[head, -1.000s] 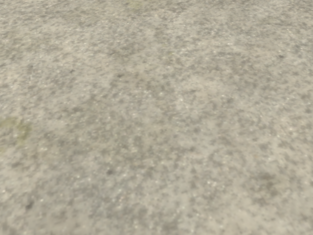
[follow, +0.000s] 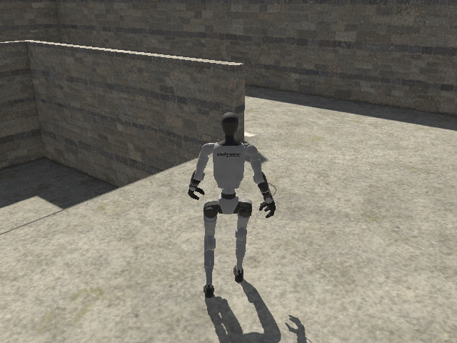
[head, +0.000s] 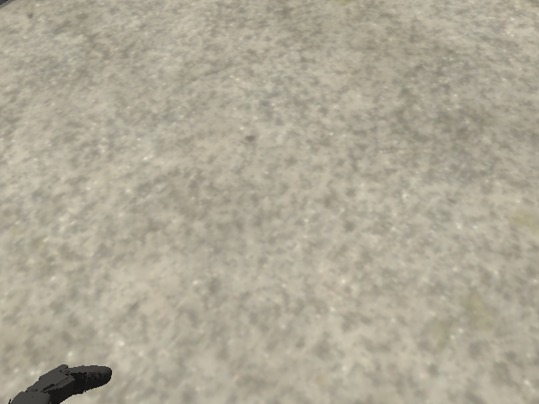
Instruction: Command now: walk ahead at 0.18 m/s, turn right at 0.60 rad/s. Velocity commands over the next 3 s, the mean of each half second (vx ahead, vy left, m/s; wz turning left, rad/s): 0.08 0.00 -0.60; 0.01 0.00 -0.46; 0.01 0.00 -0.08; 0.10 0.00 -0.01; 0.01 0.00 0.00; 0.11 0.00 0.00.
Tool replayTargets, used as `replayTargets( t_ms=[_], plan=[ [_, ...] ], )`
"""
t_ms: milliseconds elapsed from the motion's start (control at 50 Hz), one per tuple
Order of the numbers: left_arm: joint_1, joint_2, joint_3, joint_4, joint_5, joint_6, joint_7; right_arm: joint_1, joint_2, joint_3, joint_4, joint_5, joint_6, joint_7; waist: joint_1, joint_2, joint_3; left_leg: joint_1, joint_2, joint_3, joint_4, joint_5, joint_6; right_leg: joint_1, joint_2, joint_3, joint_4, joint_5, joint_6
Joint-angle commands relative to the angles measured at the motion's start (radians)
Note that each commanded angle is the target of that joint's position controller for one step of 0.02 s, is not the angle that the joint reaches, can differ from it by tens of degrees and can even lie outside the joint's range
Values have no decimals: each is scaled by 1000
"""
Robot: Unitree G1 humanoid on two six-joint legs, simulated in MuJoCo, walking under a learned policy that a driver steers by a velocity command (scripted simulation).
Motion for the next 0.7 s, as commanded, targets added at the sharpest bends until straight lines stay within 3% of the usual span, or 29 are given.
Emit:
replayTargets(
  t_ms=[20,40,80,120,160,220,260,340,380,400,420,440,460,480,500,520,580,620,700],
  plan=[
    [169,172,56,-52,-13,-8,10,-23,-143,-14,-119,14,-21,5,114,-40,-375,-486,-8,-149,324,59,7,695,-321,498,-208,467,-267],
    [131,146,48,-53,-23,-4,16,-37,-130,-13,-109,0,-10,-10,85,15,-289,-467,23,-145,259,110,0,563,-278,439,-230,425,-227],
    [78,144,44,-60,-4,6,25,-19,-138,-19,-109,-8,15,-19,27,-21,-227,-347,29,-145,167,155,-4,354,-234,383,-277,418,-207],
    [65,150,48,-53,6,6,33,0,-104,-11,-101,-14,26,-24,10,-41,-232,-292,10,-125,72,171,-18,277,-209,341,-279,494,-205],
    [76,163,53,-43,1,13,46,-24,-85,-4,-106,-18,32,-30,17,-44,-249,-284,-9,-128,-15,207,-33,263,-195,334,-271,484,-199],
    [65,167,55,-44,-11,35,65,-76,-77,-1,-119,-12,46,-28,30,-69,-250,-265,-27,-144,-120,290,-39,239,-165,362,-281,220,-164],
    [63,163,54,-45,-11,47,70,-115,-73,-2,-132,-7,50,-24,43,-96,-222,-248,-41,-151,-194,314,-35,219,-147,395,-293,47,-144],
    [86,157,54,-40,-10,59,67,-145,-78,-7,-151,0,32,-13,66,-145,-201,-189,-67,-157,-357,271,-13,266,-149,480,-256,27,-128],
    [74,148,51,-43,-20,65,67,-105,-80,-15,-143,3,21,-5,39,-153,-201,-98,-72,-144,-537,330,13,284,-130,507,-207,76,-102],
    [76,134,47,-43,-27,69,70,-71,-95,-24,-133,-1,17,-3,23,-138,-198,-7,-39,-146,-659,425,34,253,-95,492,-164,39,-67],
    [118,86,33,-44,-21,70,69,-51,-161,-41,-139,-19,21,-8,45,4,-226,116,151,-292,-705,488,105,153,-22,402,-6,-208,-9],
    [121,87,36,-78,-31,62,67,-66,-231,-60,-128,-49,35,-8,83,320,-158,126,328,-530,-758,677,268,-61,139,179,168,-466,53],
    [134,179,63,-58,-7,50,65,-92,-173,-50,-154,-50,32,-9,63,259,-161,101,388,-575,-756,727,332,-92,70,180,408,-487,102],
    [144,205,78,-32,-17,54,63,-126,-124,-37,-170,-41,32,-15,73,179,-158,83,336,-472,-734,725,302,-82,50,176,501,-424,119],
    [165,184,78,-6,-21,68,67,-161,-99,-31,-178,-27,35,-18,88,135,-142,76,269,-375,-717,701,257,-79,38,157,550,-373,140],
    [170,163,74,0,-17,80,70,-173,-85,-27,-180,-12,37,-22,82,134,-128,85,243,-322,-711,701,240,-101,29,146,603,-325,157],
    [116,96,52,-24,-31,88,64,-143,-88,-27,-173,-17,53,-31,50,167,-110,106,190,-194,-733,704,243,-102,4,67,536,-254,185],
    [62,79,43,-50,-30,85,60,-104,-108,-36,-161,-19,63,-36,15,193,-129,174,214,-178,-729,719,260,-98,-24,49,428,-256,195],
    [45,68,32,-69,-23,83,41,-111,-160,-59,-155,-6,70,-26,4,219,-162,152,253,-125,-719,748,267,62,-56,-8,219,-276,172]
  ],
)
Next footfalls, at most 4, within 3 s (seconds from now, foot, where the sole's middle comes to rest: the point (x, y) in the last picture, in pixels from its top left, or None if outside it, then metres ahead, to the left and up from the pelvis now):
0.42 left None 0.19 0.14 -0.75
0.82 right None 0.06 -0.10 -0.75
1.18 left None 0.20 0.09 -0.75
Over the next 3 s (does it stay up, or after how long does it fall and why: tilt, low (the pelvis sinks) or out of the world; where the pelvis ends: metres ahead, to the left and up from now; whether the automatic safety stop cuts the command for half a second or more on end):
stays up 0.14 0.00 0.02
